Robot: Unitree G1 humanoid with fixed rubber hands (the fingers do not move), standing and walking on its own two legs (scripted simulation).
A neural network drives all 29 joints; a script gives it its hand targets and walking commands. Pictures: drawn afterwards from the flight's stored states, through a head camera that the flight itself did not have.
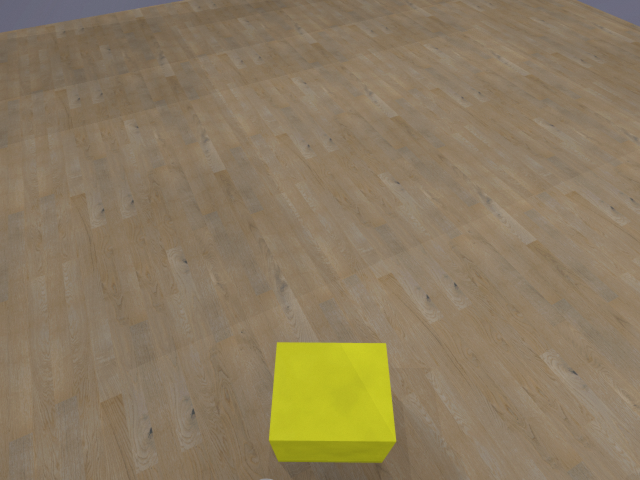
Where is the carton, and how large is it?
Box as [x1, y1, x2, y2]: [269, 342, 395, 462]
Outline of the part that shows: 277,342 269,441 278,461 381,462 395,442 385,343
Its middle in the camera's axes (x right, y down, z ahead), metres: +0.03 +0.44 +1.06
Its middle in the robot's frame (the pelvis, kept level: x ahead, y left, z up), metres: +0.41 +0.01 -0.64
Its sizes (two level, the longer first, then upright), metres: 0.290 0.237 0.263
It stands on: the floor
